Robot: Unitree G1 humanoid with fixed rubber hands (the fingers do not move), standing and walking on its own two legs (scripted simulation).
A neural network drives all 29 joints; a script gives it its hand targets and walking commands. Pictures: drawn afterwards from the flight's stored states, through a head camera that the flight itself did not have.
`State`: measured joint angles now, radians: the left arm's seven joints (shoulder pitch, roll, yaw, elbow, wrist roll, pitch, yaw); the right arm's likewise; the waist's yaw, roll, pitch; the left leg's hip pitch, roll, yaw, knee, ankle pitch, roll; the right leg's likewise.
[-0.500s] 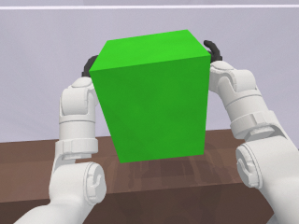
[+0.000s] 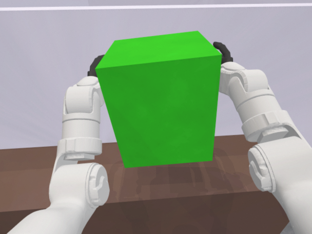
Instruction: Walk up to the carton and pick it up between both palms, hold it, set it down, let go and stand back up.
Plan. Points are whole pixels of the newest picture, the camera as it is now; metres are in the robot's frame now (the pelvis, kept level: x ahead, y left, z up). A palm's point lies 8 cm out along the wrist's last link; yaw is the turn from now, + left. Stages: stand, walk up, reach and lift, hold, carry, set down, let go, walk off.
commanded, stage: hold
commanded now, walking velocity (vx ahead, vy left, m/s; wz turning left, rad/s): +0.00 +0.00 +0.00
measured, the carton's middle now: (161, 98) +0.37 +0.00 +0.25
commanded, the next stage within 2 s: none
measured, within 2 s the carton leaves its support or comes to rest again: neither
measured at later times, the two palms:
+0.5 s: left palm (93, 89) +0.37 +0.17 +0.28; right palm (222, 73) +0.37 -0.14 +0.31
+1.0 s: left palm (96, 83) +0.37 +0.16 +0.29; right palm (226, 70) +0.37 -0.15 +0.31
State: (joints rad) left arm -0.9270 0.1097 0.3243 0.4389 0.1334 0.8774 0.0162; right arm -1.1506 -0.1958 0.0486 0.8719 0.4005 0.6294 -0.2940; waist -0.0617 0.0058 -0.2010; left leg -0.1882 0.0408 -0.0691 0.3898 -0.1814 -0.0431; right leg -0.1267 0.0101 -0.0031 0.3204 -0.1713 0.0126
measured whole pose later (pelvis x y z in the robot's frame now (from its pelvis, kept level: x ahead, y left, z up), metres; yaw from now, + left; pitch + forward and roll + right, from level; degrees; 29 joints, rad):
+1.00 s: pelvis +0.00 +0.00 +0.00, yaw +0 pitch -1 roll -1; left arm -0.94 0.11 0.32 0.46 0.13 0.86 0.03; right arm -1.15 -0.21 0.07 0.87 0.43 0.65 -0.31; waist -0.06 0.01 -0.22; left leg -0.19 0.04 -0.08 0.40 -0.19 -0.04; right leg -0.12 0.02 0.01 0.31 -0.17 0.01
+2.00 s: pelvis -0.01 +0.00 +0.00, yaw +0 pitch -1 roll -1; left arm -0.97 0.11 0.34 0.51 0.12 0.85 0.03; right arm -1.19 -0.21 0.05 0.92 0.41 0.66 -0.29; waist -0.06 0.01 -0.23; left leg -0.21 0.04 -0.09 0.40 -0.18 -0.05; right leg -0.14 0.02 0.02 0.32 -0.16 0.01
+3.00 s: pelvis -0.01 +0.00 +0.00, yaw +0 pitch -2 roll -1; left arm -0.97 0.11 0.35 0.52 0.14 0.86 0.02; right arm -1.19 -0.20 0.05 0.93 0.41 0.68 -0.30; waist -0.07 0.01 -0.23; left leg -0.19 0.03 -0.10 0.40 -0.18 -0.04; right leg -0.13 0.02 0.03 0.32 -0.17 0.01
